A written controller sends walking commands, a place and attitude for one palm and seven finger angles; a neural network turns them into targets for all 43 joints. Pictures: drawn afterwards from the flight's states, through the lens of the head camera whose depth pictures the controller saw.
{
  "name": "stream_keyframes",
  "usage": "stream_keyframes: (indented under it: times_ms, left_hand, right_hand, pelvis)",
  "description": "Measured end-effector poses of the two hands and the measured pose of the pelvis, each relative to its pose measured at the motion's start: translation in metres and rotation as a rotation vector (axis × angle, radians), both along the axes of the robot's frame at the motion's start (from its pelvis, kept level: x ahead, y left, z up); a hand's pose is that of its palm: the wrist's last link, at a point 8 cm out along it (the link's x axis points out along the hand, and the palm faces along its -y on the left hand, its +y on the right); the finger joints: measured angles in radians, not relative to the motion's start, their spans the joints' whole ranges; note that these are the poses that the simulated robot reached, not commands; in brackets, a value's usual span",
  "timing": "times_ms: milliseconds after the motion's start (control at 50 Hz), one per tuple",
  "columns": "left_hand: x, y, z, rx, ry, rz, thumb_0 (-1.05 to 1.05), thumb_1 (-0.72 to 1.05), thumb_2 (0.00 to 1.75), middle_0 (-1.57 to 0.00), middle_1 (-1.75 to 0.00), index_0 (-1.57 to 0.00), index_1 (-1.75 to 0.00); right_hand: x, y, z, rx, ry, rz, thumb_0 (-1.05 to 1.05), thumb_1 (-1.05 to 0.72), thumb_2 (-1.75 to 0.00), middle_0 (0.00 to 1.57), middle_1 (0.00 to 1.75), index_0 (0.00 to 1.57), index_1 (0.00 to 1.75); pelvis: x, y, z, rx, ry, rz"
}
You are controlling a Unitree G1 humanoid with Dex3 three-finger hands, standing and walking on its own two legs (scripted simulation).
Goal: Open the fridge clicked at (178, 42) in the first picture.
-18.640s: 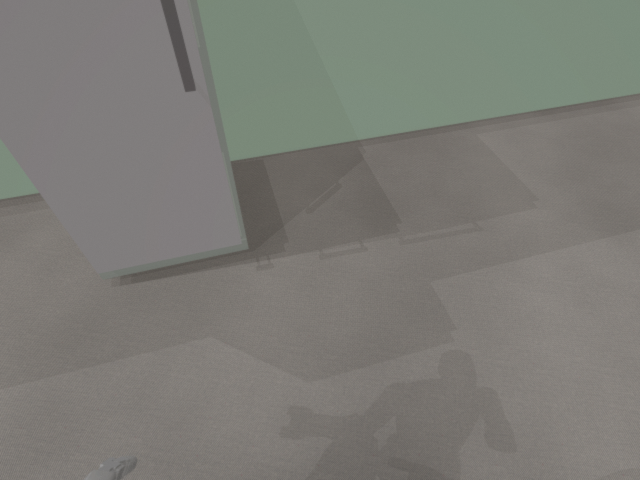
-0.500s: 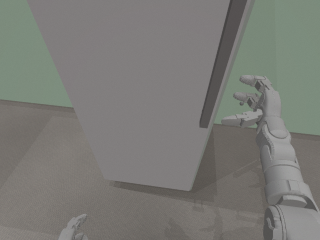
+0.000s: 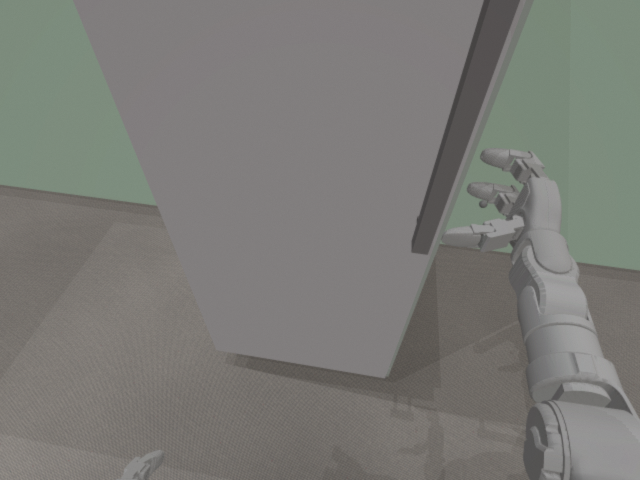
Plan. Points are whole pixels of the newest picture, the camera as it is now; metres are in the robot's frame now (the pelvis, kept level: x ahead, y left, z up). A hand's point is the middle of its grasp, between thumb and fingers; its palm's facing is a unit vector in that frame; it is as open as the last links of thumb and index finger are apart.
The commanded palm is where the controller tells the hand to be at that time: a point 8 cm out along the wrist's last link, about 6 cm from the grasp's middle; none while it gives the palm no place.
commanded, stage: feel for the door with the fingertips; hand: right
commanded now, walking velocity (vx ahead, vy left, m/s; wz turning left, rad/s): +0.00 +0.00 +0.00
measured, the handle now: (453, 129) +0.50 -0.11 +0.21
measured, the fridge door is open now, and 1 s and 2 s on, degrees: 0 0 0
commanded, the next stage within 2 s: slide the fingers in behind the handle in 0.76 s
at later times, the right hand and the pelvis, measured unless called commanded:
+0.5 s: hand (474, 190) +0.46 -0.15 +0.14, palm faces +0.11 +0.99 +0.01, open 14.0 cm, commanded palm +0.43 -0.19 +0.14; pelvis +0.01 +0.00 +0.00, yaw +0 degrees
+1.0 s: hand (472, 182) +0.47 -0.15 +0.14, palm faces +0.12 +0.99 +0.01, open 13.9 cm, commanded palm +0.44 -0.19 +0.14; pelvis +0.00 +0.00 -0.01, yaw +0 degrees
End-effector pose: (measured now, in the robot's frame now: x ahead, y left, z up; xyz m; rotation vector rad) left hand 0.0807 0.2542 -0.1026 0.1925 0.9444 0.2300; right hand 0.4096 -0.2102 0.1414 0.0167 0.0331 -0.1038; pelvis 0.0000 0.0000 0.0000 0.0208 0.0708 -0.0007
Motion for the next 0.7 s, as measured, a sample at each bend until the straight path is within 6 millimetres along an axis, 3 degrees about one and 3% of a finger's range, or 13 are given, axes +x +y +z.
stream_keyframes:
  times_ms: [200,700]
  left_hand:
    - [0.007,-0.003,0.001,-0.008,-0.021,0.001,0.01,0.9,0.89,-0.2,-0.3,-0.2,-0.3]
    - [-0.005,-0.005,-0.005,-0.013,0.034,-0.002,0.01,0.9,0.89,-0.2,-0.3,-0.2,-0.3]
  right_hand:
    - [0.01,0.017,-0.001,0.006,-0.007,0.008,-0.01,0.5,-0.3,0.3,1.2,0.3,1.2]
    - [0.024,0.011,0.002,-0.012,-0.01,-0.017,-0.01,0.5,-0.3,0.31,1.2,0.31,1.21]
  pelvis:
    - [0.003,0.0,-0.001,-0.002,0.009,0.01]
    - [0.006,-0.003,-0.002,0.001,0.029,-0.001]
